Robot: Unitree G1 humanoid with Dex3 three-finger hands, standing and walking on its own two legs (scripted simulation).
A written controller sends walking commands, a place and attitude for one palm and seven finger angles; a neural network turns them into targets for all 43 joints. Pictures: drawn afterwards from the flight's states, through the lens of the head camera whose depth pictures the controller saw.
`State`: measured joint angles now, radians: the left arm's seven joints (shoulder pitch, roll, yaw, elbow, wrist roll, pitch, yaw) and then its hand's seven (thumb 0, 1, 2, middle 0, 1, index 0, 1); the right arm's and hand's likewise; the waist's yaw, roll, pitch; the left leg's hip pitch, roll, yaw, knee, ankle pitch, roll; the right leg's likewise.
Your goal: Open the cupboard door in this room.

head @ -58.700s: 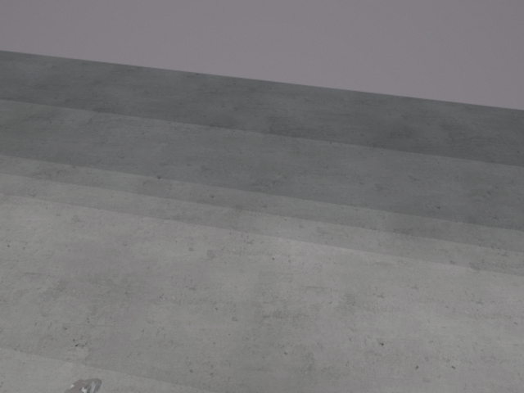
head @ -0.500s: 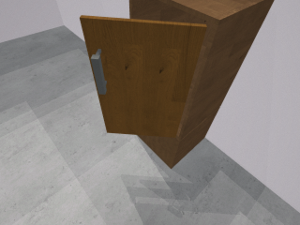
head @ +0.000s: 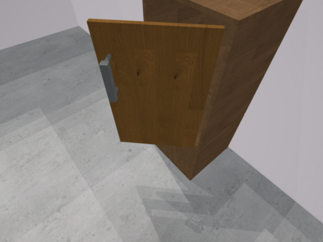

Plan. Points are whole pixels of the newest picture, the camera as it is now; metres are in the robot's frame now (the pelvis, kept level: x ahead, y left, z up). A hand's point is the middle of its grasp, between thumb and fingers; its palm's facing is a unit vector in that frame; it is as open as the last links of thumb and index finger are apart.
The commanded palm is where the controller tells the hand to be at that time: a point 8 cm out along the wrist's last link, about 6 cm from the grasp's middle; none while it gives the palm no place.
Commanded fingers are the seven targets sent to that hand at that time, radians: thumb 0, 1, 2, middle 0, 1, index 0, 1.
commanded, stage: come to a stop and stand still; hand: left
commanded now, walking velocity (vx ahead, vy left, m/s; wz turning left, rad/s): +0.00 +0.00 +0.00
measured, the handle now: (111, 78) +0.57 +0.21 +0.07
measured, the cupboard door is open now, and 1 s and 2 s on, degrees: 44 44 44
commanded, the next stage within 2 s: look again from close up in 0.72 s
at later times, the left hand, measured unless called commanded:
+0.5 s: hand out of the picture +0.08 +0.18 -0.17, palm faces -0.01 -0.97 -0.24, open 7.4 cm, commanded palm none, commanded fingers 0.00 0.90 0.90 -0.20 -0.30 -0.20 -0.30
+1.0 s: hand out of the picture +0.05 +0.18 -0.17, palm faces +0.00 -0.97 -0.23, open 7.4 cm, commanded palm none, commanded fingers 0.00 0.90 0.90 -0.20 -0.30 -0.20 -0.30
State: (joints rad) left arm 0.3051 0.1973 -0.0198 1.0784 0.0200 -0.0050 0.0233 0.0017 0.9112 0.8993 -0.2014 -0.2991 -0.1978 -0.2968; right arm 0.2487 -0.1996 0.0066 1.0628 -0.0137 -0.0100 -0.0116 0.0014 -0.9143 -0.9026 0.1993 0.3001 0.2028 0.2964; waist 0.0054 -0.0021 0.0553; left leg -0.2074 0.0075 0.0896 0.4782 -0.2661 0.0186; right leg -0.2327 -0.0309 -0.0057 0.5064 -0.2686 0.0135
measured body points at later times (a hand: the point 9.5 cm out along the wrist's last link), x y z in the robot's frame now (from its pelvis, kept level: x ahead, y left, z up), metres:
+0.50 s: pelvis +0.02 -0.02 +0.00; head +0.04 -0.02 +0.45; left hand +0.08 +0.23 -0.15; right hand +0.07 -0.26 -0.15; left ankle -0.01 +0.11 -0.74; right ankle +0.00 -0.13 -0.74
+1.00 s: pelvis +0.03 -0.02 +0.00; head +0.05 -0.01 +0.45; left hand +0.06 +0.23 -0.15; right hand +0.07 -0.27 -0.15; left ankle -0.01 +0.11 -0.74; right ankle +0.00 -0.13 -0.74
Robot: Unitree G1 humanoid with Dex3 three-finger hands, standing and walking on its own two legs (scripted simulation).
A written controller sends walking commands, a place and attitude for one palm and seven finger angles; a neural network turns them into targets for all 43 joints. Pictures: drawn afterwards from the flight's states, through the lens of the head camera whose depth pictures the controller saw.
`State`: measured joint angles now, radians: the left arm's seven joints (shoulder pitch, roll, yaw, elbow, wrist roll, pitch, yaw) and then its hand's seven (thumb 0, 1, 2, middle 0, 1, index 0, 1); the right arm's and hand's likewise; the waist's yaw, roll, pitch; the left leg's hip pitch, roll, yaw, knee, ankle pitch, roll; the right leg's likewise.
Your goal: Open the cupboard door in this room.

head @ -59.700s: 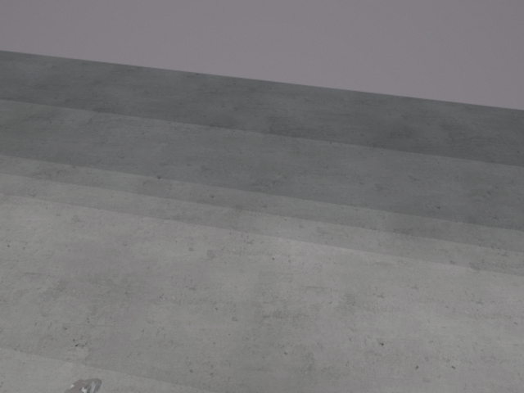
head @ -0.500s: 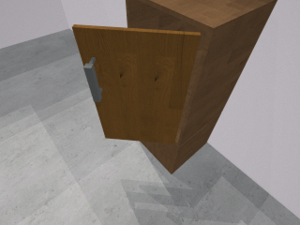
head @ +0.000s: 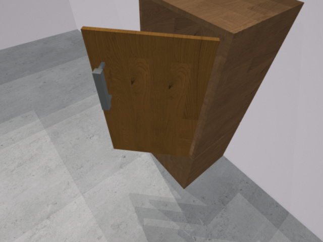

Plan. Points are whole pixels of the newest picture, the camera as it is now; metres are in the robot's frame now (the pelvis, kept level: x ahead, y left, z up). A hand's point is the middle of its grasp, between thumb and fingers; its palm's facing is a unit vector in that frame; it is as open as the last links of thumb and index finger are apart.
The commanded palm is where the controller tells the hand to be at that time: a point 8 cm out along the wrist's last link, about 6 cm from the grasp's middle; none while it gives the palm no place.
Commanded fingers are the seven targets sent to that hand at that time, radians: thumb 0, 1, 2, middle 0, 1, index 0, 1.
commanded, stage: look again from close up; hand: left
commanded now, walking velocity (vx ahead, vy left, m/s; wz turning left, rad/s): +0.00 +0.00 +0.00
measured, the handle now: (104, 86) +0.54 +0.22 +0.06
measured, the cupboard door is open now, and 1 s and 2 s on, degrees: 44 44 44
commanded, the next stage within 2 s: raise the hand with hooked fingers in 0.34 s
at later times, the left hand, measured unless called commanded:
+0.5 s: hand out of the picture +0.04 +0.20 -0.15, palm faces +0.13 -0.97 -0.21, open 7.4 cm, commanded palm +0.09 +0.24 -0.07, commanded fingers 0.00 0.81 0.86 -0.21 -0.36 -0.21 -0.36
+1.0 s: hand (65, 241) +0.13 +0.22 -0.03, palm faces +0.02 -1.00 -0.03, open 9.4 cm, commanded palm +0.12 +0.28 -0.02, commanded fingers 0.00 0.22 0.61 -0.25 -0.74 -0.25 -0.74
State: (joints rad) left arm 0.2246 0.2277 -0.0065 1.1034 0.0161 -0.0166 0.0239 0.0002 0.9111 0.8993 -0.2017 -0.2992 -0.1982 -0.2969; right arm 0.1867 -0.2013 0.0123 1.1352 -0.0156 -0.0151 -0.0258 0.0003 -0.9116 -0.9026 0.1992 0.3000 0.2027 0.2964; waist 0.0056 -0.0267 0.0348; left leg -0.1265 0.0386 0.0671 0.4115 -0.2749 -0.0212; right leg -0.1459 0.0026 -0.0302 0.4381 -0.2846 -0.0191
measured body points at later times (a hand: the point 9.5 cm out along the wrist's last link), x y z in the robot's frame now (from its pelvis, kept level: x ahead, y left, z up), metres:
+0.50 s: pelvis -0.01 +0.00 +0.00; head +0.00 +0.01 +0.45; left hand +0.04 +0.25 -0.14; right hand +0.02 -0.23 -0.15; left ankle -0.04 +0.13 -0.74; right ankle -0.03 -0.10 -0.74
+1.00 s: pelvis -0.07 +0.00 -0.08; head -0.03 +0.02 +0.37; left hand +0.12 +0.28 -0.03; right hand +0.16 -0.23 -0.12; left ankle -0.04 +0.13 -0.74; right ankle -0.03 -0.10 -0.74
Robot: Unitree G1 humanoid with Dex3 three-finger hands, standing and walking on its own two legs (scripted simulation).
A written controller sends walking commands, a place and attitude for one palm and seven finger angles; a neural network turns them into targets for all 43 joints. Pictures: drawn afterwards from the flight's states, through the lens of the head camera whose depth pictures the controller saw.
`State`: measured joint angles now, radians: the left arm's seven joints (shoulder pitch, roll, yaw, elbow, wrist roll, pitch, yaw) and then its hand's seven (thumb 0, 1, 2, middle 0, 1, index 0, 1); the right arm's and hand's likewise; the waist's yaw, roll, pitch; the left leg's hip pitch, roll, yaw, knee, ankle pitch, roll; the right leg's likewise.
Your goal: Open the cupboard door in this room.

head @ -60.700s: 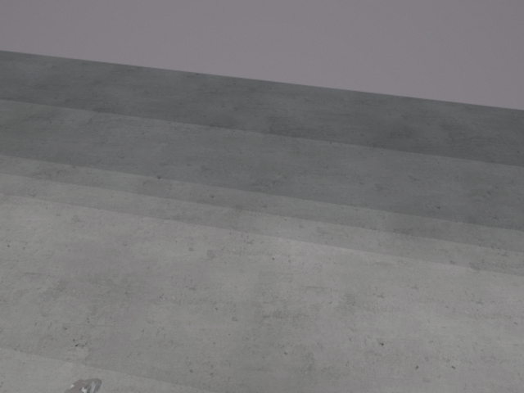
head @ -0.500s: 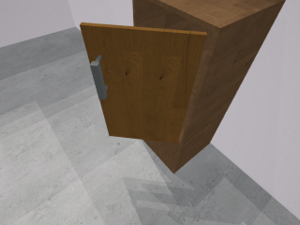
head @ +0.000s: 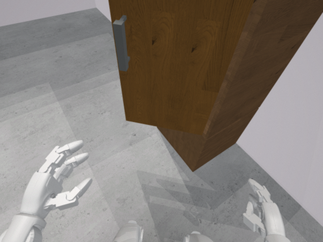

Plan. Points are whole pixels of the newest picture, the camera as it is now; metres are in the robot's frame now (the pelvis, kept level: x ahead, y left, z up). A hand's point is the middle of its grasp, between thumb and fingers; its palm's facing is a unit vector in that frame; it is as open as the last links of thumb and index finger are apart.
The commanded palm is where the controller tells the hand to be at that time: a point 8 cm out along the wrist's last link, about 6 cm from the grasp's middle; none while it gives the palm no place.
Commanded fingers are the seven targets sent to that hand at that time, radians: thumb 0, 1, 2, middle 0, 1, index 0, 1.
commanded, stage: raise the hand with hooked fingers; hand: left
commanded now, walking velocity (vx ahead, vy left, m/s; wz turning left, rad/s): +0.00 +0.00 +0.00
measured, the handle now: (123, 44) +0.62 +0.19 +0.14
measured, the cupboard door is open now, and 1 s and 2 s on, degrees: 44 44 44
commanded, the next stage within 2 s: move the hooked fingers beside the handle in 1.54 s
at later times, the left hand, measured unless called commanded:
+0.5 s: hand (55, 153) +0.26 +0.26 +0.10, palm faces -0.07 -1.00 -0.05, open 12.4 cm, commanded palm +0.24 +0.31 +0.12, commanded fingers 0.00 -0.36 0.36 -0.29 -1.11 -0.29 -1.11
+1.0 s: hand (41, 117) +0.31 +0.28 +0.16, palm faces -0.04 -1.00 -0.05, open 14.0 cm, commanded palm +0.29 +0.33 +0.17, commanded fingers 0.00 -0.50 0.30 -0.30 -1.20 -0.30 -1.20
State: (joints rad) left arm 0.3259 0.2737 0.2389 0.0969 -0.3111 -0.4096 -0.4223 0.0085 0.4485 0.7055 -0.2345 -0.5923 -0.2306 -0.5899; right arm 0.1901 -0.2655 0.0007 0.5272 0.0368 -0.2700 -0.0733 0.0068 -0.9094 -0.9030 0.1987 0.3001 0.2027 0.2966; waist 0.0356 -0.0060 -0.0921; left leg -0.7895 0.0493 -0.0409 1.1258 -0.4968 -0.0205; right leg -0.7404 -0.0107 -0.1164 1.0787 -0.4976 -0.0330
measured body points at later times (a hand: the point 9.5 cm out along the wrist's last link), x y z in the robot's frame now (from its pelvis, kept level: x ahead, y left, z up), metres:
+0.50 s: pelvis +0.01 +0.03 +0.03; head +0.05 +0.04 +0.48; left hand +0.26 +0.31 +0.10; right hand +0.17 -0.23 -0.03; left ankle +0.04 +0.13 -0.66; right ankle +0.03 -0.10 -0.66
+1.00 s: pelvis +0.03 +0.02 +0.05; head +0.04 +0.02 +0.50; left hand +0.31 +0.34 +0.16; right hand +0.19 -0.22 -0.02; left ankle +0.04 +0.13 -0.66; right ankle +0.03 -0.10 -0.66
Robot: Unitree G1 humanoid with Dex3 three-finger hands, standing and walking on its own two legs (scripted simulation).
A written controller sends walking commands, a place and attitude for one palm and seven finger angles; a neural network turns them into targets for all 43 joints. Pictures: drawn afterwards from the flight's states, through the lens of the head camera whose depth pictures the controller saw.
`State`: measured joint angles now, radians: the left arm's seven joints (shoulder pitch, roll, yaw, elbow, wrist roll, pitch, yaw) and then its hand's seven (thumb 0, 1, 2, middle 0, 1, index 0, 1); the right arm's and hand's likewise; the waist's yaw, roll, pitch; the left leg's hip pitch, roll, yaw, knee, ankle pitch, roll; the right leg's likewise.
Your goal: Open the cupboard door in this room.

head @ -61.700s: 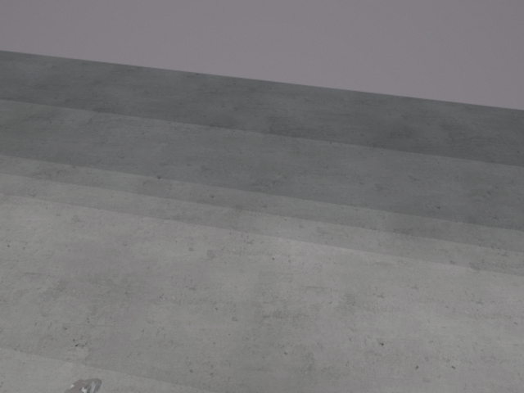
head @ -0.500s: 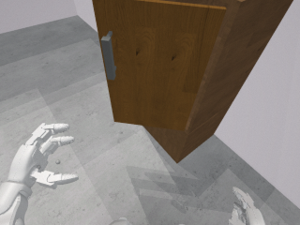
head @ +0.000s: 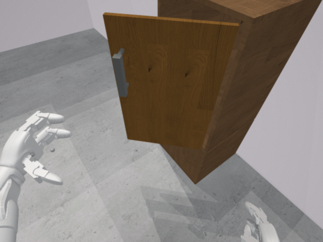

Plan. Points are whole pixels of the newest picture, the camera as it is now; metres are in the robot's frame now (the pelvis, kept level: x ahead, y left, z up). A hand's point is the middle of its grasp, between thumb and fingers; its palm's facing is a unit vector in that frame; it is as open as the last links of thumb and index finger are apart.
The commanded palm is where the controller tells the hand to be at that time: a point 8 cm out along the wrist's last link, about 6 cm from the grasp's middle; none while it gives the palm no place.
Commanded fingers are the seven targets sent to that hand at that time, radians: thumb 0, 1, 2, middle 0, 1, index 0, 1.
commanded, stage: raise the hand with hooked fingers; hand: left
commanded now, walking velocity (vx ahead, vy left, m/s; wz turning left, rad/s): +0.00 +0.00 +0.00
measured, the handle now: (122, 73) +0.60 +0.18 +0.09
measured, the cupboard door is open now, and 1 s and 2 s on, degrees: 44 44 44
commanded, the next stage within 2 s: move the hooked fingers beside the handle in 0.54 s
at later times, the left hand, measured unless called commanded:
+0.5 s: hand (61, 145) +0.29 +0.25 +0.11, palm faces -0.04 -1.00 -0.04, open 14.0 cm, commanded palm +0.27 +0.30 +0.11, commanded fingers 0.00 -0.50 0.30 -0.30 -1.20 -0.30 -1.20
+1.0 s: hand (76, 124) +0.35 +0.24 +0.11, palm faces -0.08 -1.00 -0.02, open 14.0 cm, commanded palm +0.33 +0.29 +0.11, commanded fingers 0.00 -0.50 0.30 -0.30 -1.20 -0.30 -1.20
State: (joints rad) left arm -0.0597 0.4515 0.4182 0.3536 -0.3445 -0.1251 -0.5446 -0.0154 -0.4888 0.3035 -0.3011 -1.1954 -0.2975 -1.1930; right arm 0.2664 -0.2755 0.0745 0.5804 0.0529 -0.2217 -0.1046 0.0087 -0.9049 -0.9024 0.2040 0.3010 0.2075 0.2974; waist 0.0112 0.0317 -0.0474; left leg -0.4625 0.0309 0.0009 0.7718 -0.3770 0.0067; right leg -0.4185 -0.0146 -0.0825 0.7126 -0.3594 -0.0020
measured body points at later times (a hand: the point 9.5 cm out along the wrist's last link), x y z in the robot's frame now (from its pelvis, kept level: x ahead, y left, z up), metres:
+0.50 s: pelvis +0.00 -0.02 +0.00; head +0.02 -0.02 +0.45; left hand +0.29 +0.31 +0.11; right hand +0.15 -0.27 -0.07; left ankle +0.01 +0.11 -0.71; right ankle +0.00 -0.12 -0.71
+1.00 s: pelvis +0.00 -0.01 +0.00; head +0.03 -0.01 +0.45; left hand +0.35 +0.29 +0.11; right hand +0.13 -0.27 -0.08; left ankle +0.01 +0.11 -0.71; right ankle +0.00 -0.12 -0.71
